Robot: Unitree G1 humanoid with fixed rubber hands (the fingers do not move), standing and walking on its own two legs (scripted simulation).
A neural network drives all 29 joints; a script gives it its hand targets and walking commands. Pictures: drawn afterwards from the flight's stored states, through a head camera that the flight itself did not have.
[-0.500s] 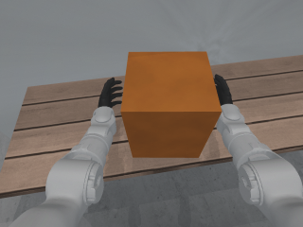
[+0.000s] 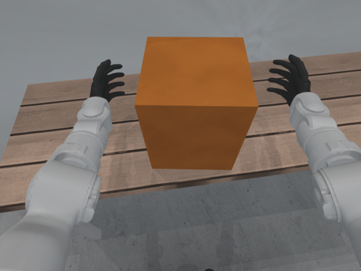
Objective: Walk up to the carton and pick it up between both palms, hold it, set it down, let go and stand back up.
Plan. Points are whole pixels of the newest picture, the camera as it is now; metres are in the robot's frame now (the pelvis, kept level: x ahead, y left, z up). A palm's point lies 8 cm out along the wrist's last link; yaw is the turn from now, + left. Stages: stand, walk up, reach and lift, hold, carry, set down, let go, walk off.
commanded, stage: set down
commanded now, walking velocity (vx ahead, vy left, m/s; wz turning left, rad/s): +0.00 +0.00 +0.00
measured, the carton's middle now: (193, 109) +0.49 -0.02 +0.05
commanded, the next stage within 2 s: none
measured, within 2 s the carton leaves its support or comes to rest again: neither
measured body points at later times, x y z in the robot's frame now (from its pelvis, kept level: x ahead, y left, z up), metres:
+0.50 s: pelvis +0.02 -0.01 +0.02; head +0.09 +0.01 +0.47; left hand +0.53 +0.18 +0.19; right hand +0.50 -0.25 +0.20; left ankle +0.02 +0.13 -0.71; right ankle +0.05 -0.09 -0.71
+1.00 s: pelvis +0.02 +0.00 +0.04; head +0.05 +0.00 +0.48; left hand +0.48 +0.20 +0.19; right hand +0.46 -0.24 +0.19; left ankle +0.02 +0.13 -0.71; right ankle +0.05 -0.10 -0.71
